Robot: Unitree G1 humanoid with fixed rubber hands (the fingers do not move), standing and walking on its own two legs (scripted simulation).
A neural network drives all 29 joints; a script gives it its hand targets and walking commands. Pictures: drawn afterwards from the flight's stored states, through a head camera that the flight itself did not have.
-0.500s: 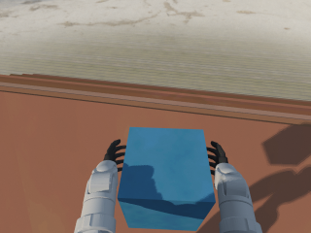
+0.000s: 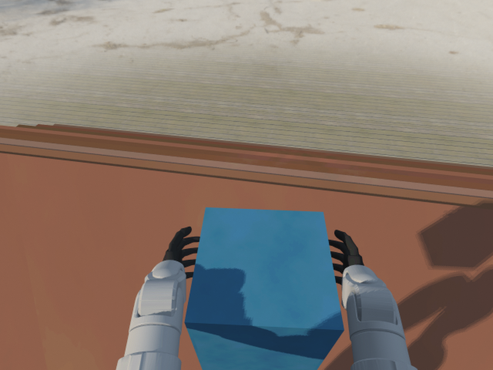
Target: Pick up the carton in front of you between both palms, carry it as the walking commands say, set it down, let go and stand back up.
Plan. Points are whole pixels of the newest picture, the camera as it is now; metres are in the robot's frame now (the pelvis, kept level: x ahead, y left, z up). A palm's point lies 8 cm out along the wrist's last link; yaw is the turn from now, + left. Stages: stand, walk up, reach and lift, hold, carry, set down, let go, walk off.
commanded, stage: reach and lift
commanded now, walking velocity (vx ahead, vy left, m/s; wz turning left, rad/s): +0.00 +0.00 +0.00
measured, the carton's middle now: (260, 294) +0.28 +0.00 -0.04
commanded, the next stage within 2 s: hold in 0.12 s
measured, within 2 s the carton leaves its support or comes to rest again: neither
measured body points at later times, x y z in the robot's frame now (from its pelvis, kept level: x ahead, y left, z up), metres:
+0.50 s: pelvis -0.01 +0.00 +0.00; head -0.06 +0.00 +0.45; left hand +0.29 +0.15 +0.04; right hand +0.29 -0.15 +0.04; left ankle +0.01 +0.13 -0.75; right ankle +0.01 -0.13 -0.75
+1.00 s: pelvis +0.05 -0.01 -0.02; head +0.01 -0.01 +0.43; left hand +0.35 +0.14 +0.06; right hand +0.35 -0.16 +0.06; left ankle +0.02 +0.12 -0.74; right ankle +0.00 -0.14 -0.75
